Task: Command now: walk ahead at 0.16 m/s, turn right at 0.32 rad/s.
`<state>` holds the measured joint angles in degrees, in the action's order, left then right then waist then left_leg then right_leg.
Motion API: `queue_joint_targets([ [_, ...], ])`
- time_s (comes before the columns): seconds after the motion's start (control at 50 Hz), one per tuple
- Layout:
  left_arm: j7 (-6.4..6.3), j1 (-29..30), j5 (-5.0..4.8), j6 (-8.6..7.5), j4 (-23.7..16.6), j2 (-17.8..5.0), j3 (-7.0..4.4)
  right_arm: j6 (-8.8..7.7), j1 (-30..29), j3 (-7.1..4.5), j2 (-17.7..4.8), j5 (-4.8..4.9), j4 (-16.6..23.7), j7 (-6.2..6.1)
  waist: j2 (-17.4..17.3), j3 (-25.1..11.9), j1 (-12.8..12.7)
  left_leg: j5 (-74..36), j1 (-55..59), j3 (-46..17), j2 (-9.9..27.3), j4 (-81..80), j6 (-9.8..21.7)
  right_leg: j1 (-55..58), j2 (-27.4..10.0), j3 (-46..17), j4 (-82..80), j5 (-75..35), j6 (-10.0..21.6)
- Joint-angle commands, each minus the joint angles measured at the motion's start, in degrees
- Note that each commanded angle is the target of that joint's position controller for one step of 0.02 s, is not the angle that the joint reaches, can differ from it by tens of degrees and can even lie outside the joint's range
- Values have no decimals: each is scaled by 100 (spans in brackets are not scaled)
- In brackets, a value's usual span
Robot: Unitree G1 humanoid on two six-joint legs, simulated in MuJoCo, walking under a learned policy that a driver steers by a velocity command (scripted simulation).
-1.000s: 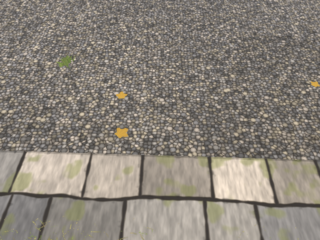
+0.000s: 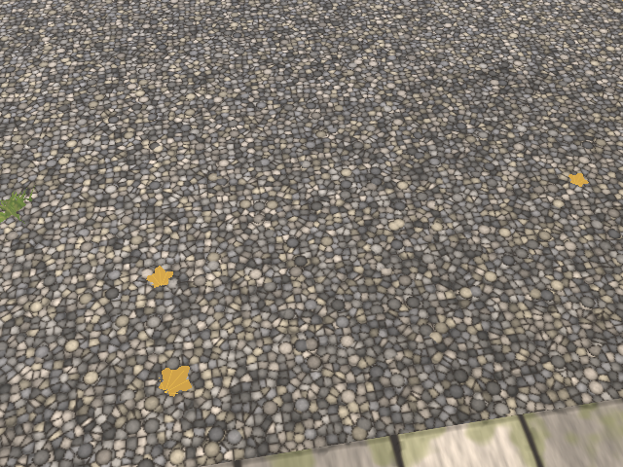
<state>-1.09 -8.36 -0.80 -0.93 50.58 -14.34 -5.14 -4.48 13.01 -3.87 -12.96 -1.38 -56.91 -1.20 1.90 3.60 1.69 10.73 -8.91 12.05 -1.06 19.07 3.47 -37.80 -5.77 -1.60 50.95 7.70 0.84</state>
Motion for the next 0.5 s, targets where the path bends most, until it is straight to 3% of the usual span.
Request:
queue_joint_targets([
  [0.02, 114, -180, 52, 27, -278, -55, 44, 36, -320, -170, -940, 85, 386, -123, -524, -523, -164, -3172, -201, -409, 1544, -377, 836, 975, 81, 161, -796, -481, -29],
  [0.1, 190, 123, 77, 74, -503, -237, 16, 215, -185, -226, -1059, 260, 298, -119, -637, -518, -121, -2971, 338, -631, 1766, 268, 701, 1106, 314, 308, -1502, 168, 138],
  [0.12, 204, -13, 81, 60, -478, -273, -6, 248, -268, -226, -1053, 299, 307, -127, -613, -557, -259, -2837, 347, -616, 1700, 602, 561, 1415, 416, 394, -1947, -19, 232],
  [0.14, 179, -301, 115, 26, -409, -447, -77, 265, -107, -211, -982, 299, 237, -113, -436, -705, -398, -2607, 242, -519, 1459, 1148, 307, 2060, 507, 356, -2494, -822, 373],
  [0.16, 94, -665, 169, 2, -375, -1024, -237, 243, 154, -145, -773, 149, 244, -97, 307, -1169, -405, -1638, -257, -194, 1018, 2257, -112, 3076, -135, -449, -2457, -3409, 660],
  [0.18, 23, -734, 250, 6, -406, -1205, -201, 202, 396, 14, -352, -8, 361, -19, 1382, -1617, -198, 2281, -1726, -310, 247, 3880, -522, 4333, -1469, -2009, -2335, -5134, 1793],
  [0.2, 65, -837, 219, -14, -315, -596, 4, 260, 350, 4, -419, 123, 337, 27, 1016, -2180, -305, 3119, -1753, -1295, 315, 4379, -584, 4074, -1684, -2313, -2602, -3972, 2158],
  [0.22, 94, -556, 184, -43, -329, -465, 37, 336, -72, -65, -645, 314, 422, 27, 781, -1685, -328, 2982, -2035, -1369, 410, 4611, -576, 3743, -1376, -1924, -2790, -3103, 1962],
  [0.24, 90, -295, 156, -68, -330, -455, 43, 396, -271, -76, -642, 320, 432, -21, 487, -1388, -283, 2762, -2228, -1408, 499, 4512, -556, 3489, -1120, -1641, -2876, -2363, 1666],
  [0.26, 69, -8, 145, -72, -374, -434, 65, 458, -359, -111, -710, 251, 392, -92, 264, -1159, -216, 2489, -2153, -1462, 576, 4254, -589, 3095, -1005, -1480, -3016, -1853, 1474],
  [0.28, 42, 254, 158, -62, -398, -474, 56, 510, -331, -132, -745, 220, 371, -137, 303, -1036, -70, 2216, -1814, -1454, 606, 3914, -618, 2629, -863, -1273, -3137, -1582, 1354],
  [0.34, -20, 343, 232, -28, -305, -454, 44, 548, -153, -55, -477, 221, 212, -190, 432, -1048, -3, 1645, -1028, -1270, 462, 2855, -617, 2216, -593, -917, -3256, -1190, 1243],
  [0.4, -70, 339, 162, 17, -180, -400, 69, 570, -22, -24, -439, 208, 65, -156, 481, -1040, 45, 895, -453, -1126, 353, 1859, -538, 2109, -498, -865, -3309, -144, 1098],
  [0.44, -66, 237, 56, 55, -29, -275, 103, 579, 134, 9, -395, 80, -63, -81, 336, -832, 143, 8, 122, -1051, 313, 810, -344, 1740, -241, -726, -3309, 1195, 677],
  [0.46, -58, 83, 72, 57, 67, -197, 114, 581, 133, 3, -563, -22, -55, -53, 38, -638, 27, -67, 149, -1403, 642, 574, -186, 1554, -33, -590, -3127, 1742, 388],
  [0.48, -54, -81, 100, 66, 63, -213, 77, 571, -53, -47, -875, 34, -32, -67, -568, -343, -314, 946, -607, -1548, 811, 468, 26, 1737, 350, -176, -3076, 1813, 170],
  [0.5, -73, 121, 133, 67, 53, -229, 81, 509, -216, -6, -697, 66, -18, -55, -822, -167, -261, 1934, -1379, -1657, 786, 120, 64, 2356, 473, 16, -2850, 1359, 29],
])
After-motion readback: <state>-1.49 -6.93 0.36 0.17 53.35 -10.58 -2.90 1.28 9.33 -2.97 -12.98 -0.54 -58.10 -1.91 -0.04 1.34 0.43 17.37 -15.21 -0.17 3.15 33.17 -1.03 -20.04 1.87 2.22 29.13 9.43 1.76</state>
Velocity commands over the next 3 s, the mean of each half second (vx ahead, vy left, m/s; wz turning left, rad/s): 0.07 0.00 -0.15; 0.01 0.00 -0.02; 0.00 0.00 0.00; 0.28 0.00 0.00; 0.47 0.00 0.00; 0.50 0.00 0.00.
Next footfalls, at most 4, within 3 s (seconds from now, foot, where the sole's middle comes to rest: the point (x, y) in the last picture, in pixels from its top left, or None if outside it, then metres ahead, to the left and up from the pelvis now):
0.16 right None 0.18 -0.13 -0.78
0.46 left None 0.13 0.11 -0.78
2.48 left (256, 374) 0.75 0.15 -0.95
2.94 right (348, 284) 1.02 -0.11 -0.95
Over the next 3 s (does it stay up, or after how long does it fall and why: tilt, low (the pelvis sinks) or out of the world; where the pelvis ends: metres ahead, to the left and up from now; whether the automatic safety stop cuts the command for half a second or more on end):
stays up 0.89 -0.01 -0.20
